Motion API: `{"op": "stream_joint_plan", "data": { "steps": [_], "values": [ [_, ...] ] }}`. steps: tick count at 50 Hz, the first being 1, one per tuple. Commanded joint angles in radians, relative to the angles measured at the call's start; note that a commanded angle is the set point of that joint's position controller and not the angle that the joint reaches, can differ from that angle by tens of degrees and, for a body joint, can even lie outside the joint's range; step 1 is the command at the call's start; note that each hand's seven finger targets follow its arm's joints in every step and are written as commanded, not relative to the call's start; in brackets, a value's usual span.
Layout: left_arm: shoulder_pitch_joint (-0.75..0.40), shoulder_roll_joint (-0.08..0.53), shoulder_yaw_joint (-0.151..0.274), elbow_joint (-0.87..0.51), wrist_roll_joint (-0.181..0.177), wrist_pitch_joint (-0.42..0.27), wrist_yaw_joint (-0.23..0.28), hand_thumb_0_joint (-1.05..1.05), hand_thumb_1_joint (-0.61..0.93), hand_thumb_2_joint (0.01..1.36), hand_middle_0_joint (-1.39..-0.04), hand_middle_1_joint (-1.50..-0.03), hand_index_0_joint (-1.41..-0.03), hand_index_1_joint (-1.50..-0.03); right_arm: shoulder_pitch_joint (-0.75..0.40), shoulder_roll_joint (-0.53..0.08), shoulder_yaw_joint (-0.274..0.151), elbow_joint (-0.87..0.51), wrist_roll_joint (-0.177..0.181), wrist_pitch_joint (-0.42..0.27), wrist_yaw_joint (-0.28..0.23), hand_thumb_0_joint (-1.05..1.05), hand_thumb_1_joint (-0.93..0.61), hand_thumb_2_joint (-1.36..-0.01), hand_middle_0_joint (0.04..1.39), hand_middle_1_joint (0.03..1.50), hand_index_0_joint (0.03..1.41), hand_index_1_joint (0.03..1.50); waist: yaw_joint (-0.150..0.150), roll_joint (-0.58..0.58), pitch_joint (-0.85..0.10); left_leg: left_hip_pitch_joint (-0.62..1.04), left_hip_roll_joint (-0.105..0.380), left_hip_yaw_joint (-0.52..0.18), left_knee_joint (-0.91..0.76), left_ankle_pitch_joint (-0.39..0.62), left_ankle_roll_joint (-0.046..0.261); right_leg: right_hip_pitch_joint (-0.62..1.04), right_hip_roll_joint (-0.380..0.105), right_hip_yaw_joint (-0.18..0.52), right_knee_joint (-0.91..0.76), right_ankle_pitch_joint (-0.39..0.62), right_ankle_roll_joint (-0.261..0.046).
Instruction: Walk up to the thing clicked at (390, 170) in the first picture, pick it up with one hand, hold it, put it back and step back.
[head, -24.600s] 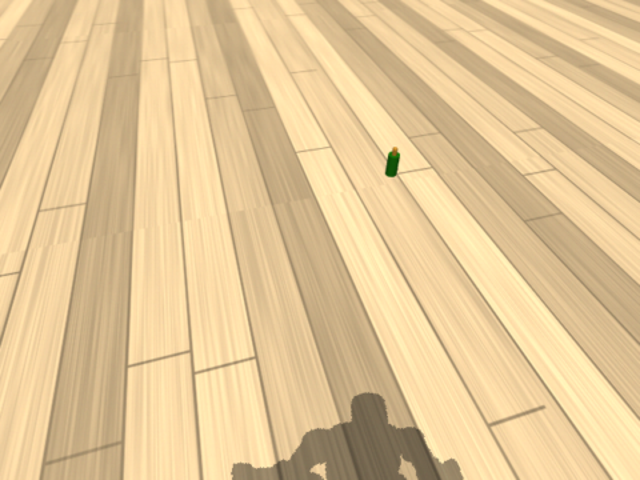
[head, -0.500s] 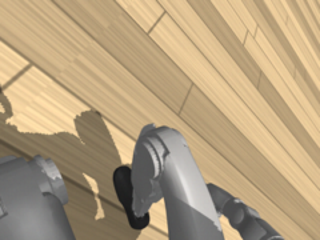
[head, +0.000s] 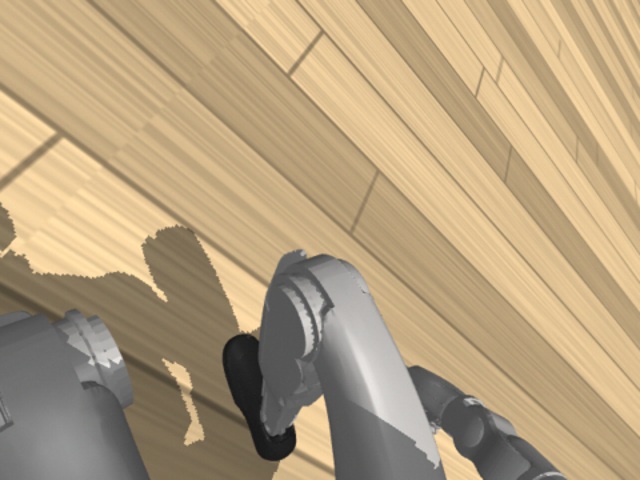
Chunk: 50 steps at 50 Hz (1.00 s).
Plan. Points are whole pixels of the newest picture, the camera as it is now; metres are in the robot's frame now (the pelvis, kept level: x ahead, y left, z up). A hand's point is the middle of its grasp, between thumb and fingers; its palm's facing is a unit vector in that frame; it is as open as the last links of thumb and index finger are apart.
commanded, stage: withdraw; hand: left
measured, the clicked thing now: out of the picture +0.43 +0.31 -0.20
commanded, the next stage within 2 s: rise in 0.38 s
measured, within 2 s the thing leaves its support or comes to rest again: neither
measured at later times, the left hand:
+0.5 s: hand out of the picture +0.39 +0.38 -0.08, palm faces +0.43 -0.90 -0.05, open 17.6 cm
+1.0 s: hand out of the picture +0.30 +0.40 +0.04, palm faces +0.32 -0.80 -0.50, open 17.3 cm
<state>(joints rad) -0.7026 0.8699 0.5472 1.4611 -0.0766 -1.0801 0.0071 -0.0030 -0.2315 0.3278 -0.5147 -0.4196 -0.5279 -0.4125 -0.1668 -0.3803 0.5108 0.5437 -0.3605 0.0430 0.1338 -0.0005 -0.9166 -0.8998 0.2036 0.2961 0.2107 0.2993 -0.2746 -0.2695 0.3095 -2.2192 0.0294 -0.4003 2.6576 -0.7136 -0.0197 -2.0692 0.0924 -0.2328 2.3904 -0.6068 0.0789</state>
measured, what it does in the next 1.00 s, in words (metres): rises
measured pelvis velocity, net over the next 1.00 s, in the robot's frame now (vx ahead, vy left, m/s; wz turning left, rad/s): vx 0.02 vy -0.01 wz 0.18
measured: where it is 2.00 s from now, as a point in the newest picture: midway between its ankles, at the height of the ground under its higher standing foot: (188, 470)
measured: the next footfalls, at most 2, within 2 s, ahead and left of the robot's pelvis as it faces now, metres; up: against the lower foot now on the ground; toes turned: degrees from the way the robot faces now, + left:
none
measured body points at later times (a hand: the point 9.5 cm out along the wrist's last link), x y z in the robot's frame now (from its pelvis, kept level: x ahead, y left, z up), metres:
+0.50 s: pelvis +0.01 +0.00 +0.02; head +0.20 +0.18 +0.39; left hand +0.37 +0.43 -0.08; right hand +0.19 -0.24 -0.03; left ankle +0.08 +0.13 -0.25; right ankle +0.15 -0.13 -0.25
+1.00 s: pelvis +0.02 -0.01 +0.12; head +0.21 +0.07 +0.52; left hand +0.27 +0.44 +0.07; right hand +0.21 -0.24 -0.01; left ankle +0.08 +0.13 -0.25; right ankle +0.15 -0.13 -0.25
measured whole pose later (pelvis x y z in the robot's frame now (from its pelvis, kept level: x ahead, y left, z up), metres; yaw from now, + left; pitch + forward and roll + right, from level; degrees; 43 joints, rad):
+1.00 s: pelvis +0.02 -0.01 +0.12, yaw +10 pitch +33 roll -7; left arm -0.28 0.60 0.38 0.61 0.06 -0.14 -0.03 -0.01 -0.52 0.07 -0.06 -0.06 -0.06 -0.06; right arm 0.10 -0.27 0.02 0.58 0.01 0.18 0.03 0.01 -0.91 -0.90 0.20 0.30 0.21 0.30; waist -0.04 0.02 -0.12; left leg -2.08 0.06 -0.10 2.16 -0.67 0.01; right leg -2.01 0.01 -0.04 2.08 -0.65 0.05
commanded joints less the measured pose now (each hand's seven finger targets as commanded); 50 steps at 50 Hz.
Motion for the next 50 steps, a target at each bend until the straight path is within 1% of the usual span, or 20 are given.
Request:
{"op": "stream_joint_plan", "data": {
  "steps": [1,6,10,13,14,15,19,21,23,24,25,26,27,29,32,34,35,40,43,50],
  "values": [
    [-0.238,0.182,0.002,-0.145,0.004,-0.073,0.006,0.0,-0.402,0.125,-0.25,-0.155,-0.251,-0.151,0.04,-0.354,-0.116,-0.014,-0.001,0.008,-0.016,0.0,-0.91,-0.9,0.201,0.3,0.201,0.3,-0.119,0.561,-0.56,0.399,0.062,0.099,-0.335,0.13,-0.009,0.264,0.025,-0.134,-0.15,0.163,-0.077],
    [-0.23,0.224,0.028,-0.184,-0.002,-0.081,-0.002,0.0,-0.495,0.064,-0.072,-0.032,-0.071,-0.031,0.035,-0.351,-0.114,-0.014,0.001,0.012,-0.02,0.0,-0.895,-0.899,0.202,0.301,0.201,0.301,-0.095,0.578,-0.561,0.383,0.059,0.115,-0.332,0.116,-0.005,0.275,0.025,-0.126,-0.155,0.151,-0.079],
    [-0.2,0.318,0.096,-0.31,0.009,-0.061,-0.019,0.0,-0.54,0.053,-0.063,-0.025,-0.063,-0.024,0.06,-0.355,-0.134,-0.006,0.007,0.024,-0.024,0.0,-0.899,-0.9,0.202,0.3,0.201,0.3,-0.045,0.659,-0.651,0.452,0.063,0.128,-0.349,0.177,-0.017,0.303,0.022,-0.113,-0.143,0.183,-0.086],
    [-0.198,0.321,0.117,-0.482,-0.011,-0.017,-0.052,0.0,-0.56,0.048,-0.057,-0.026,-0.057,-0.026,0.084,-0.354,-0.172,-0.012,0.026,0.032,-0.029,0.0,-0.907,-0.902,0.201,0.3,0.201,0.3,-0.003,0.759,-0.762,0.544,0.063,0.136,-0.391,0.22,-0.029,0.302,0.012,-0.094,-0.138,0.206,-0.096],
    [-0.137,0.245,0.072,-0.439,-0.017,0.018,-0.077,0.0,-0.577,0.04,-0.064,-0.032,-0.065,-0.031,0.114,-0.338,-0.177,0.015,0.038,0.041,-0.029,0.0,-0.914,-0.903,0.201,0.3,0.201,0.3,-0.005,0.764,-0.742,0.539,0.06,0.132,-0.42,0.2,-0.031,0.282,0.008,-0.094,-0.144,0.183,-0.099],
    [-0.117,0.248,0.086,-0.507,-0.024,0.047,-0.093,0.0,-0.574,0.046,-0.058,-0.029,-0.057,-0.029,0.12,-0.341,-0.201,0.009,0.049,0.04,-0.032,0.0,-0.91,-0.903,0.201,0.3,0.201,0.3,0.024,0.777,-0.77,0.558,0.06,0.142,-0.428,0.219,-0.033,0.267,0.007,-0.084,-0.145,0.192,-0.102],
    [-0.008,0.056,-0.04,-0.428,-0.063,0.188,-0.175,0.0,-0.611,0.029,-0.056,-0.041,-0.064,-0.035,0.138,-0.307,-0.239,0.002,0.107,0.044,-0.044,0.0,-0.906,-0.901,0.201,0.3,0.201,0.3,0.004,0.645,-0.694,0.41,0.048,0.165,-0.436,0.146,-0.008,0.213,0.0,-0.068,-0.181,0.153,-0.1],
    [-0.02,0.024,-0.056,-0.403,-0.093,0.233,-0.2,0.0,-0.611,0.045,-0.033,-0.049,-0.047,-0.038,0.146,-0.3,-0.253,-0.007,0.134,0.038,-0.051,0.0,-0.898,-0.899,0.201,0.301,0.201,0.301,-0.002,0.524,-0.665,0.316,0.041,0.171,-0.426,0.1,0.014,0.231,-0.002,-0.058,-0.214,0.132,-0.091],
    [-0.15,0.101,-0.009,-0.531,-0.117,0.237,-0.21,0.0,-0.611,0.037,-0.02,-0.047,-0.044,-0.027,0.171,-0.291,-0.272,-0.002,0.152,0.031,-0.057,0.0,-0.882,-0.894,0.201,0.301,0.201,0.301,0.018,0.537,-0.718,0.329,0.036,0.174,-0.426,0.084,0.02,0.223,-0.004,-0.046,-0.219,0.12,-0.092],
    [-0.174,0.074,-0.019,-0.521,-0.119,0.244,-0.213,0.0,-0.611,0.036,-0.013,-0.052,-0.041,-0.028,0.183,-0.286,-0.281,0.004,0.158,0.029,-0.056,0.0,-0.873,-0.892,0.201,0.301,0.201,0.301,0.009,0.543,-0.717,0.36,0.038,0.167,-0.433,0.082,0.017,0.185,-0.005,-0.046,-0.212,0.114,-0.096],
    [-0.201,0.037,-0.052,-0.487,-0.116,0.248,-0.22,0.0,-0.531,0.049,-0.042,0.0,-0.034,0.0,0.183,-0.277,-0.282,0.004,0.161,0.023,-0.054,0.0,-0.819,-0.889,0.2,0.303,0.201,0.303,-0.012,0.532,-0.701,0.349,0.037,0.162,-0.432,0.057,0.019,0.162,-0.007,-0.048,-0.208,0.096,-0.098],
    [-0.136,0.294,0.013,-0.472,0.065,0.323,-0.178,0.0,-0.541,0.063,-0.082,-0.069,-0.077,-0.068,0.229,-0.269,-0.361,0.047,0.2,0.036,-0.064,0.0,-0.899,-0.921,0.201,0.303,0.201,0.303,0.079,0.627,-0.8,0.461,0.032,0.197,-0.494,0.082,0.015,0.149,-0.021,-0.018,-0.234,0.076,-0.106],
    [-0.289,0.278,0.019,-0.593,0.057,0.35,-0.158,0.0,-0.554,0.073,-0.082,-0.075,-0.074,-0.078,0.244,-0.244,-0.357,0.04,0.206,0.046,-0.063,0.0,-0.954,-0.922,0.201,0.303,0.201,0.303,0.06,0.677,-0.817,0.483,0.041,0.19,-0.521,0.085,0.008,0.122,-0.02,-0.013,-0.226,0.069,-0.111],
    [-0.25,0.157,-0.036,-0.506,0.067,0.405,-0.147,0.0,-0.557,0.078,-0.084,-0.078,-0.074,-0.083,0.254,-0.232,-0.374,0.029,0.224,0.057,-0.058,0.0,-0.952,-0.922,0.2,0.303,0.201,0.303,0.052,0.656,-0.811,0.48,0.038,0.199,-0.556,0.033,0.009,0.1,-0.024,-0.011,-0.243,0.033,-0.113],
    [-0.19,0.303,0.056,-0.637,0.113,0.48,-0.108,0.0,-0.588,0.073,-0.1,-0.079,-0.088,-0.086,0.284,-0.231,-0.416,0.016,0.246,0.07,-0.067,0.0,-0.998,-0.933,0.202,0.303,0.202,0.303,0.145,0.744,-0.9,0.562,0.037,0.224,-0.62,0.036,0.002,0.114,-0.032,0.016,-0.255,0.022,-0.119],
    [-0.164,0.263,0.029,-0.655,0.137,0.538,-0.101,0.0,-0.505,0.119,-0.064,-0.074,-0.063,-0.075,0.301,-0.212,-0.439,0.017,0.259,0.085,-0.066,0.0,-0.918,-0.902,0.201,0.301,0.201,0.301,0.15,0.773,-0.921,0.584,0.034,0.241,-0.647,0.05,0.0,0.099,-0.038,0.032,-0.261,0.025,-0.125],
    [-0.108,0.189,0.001,-0.619,0.142,0.571,-0.1,0.0,-0.558,0.052,-0.051,-0.054,-0.05,-0.055,0.303,-0.203,-0.449,0.014,0.266,0.09,-0.065,0.0,-0.896,-0.902,0.201,0.301,0.201,0.301,0.148,0.758,-0.917,0.601,0.032,0.243,-0.654,0.086,-0.003,0.089,-0.041,0.037,-0.263,0.046,-0.127],
    [0.045,0.144,0.001,-0.78,0.152,0.713,-0.068,0.0,-0.517,0.078,-0.058,-0.063,-0.057,-0.064,0.327,-0.161,-0.511,-0.011,0.316,0.111,-0.081,0.0,-0.896,-0.902,0.201,0.301,0.201,0.301,0.208,0.643,-0.998,0.589,0.015,0.281,-0.702,0.138,0.018,0.147,-0.048,0.078,-0.353,0.055,-0.13],
    [0.201,-0.041,-0.099,-0.8,0.14,0.81,-0.059,0.0,-0.532,0.068,-0.056,-0.06,-0.055,-0.06,0.341,-0.146,-0.554,-0.041,0.347,0.11,-0.089,0.0,-0.896,-0.902,0.201,0.301,0.201,0.301,0.185,0.498,-1.025,0.615,0.009,0.28,-0.759,0.128,0.031,0.199,-0.052,0.094,-0.437,0.052,-0.122],
    [0.358,-0.045,-0.129,-1.185,0.123,0.965,0.014,0.0,-0.524,0.071,-0.054,-0.058,-0.053,-0.059,0.346,-0.11,-0.589,-0.107,0.398,0.091,-0.144,0.0,-0.895,-0.902,0.201,0.301,0.201,0.301,0.226,0.394,-1.086,0.749,0.011,0.293,-0.952,0.038,0.046,0.441,-0.062,0.147,-0.662,-0.006,-0.106]
  ]
}}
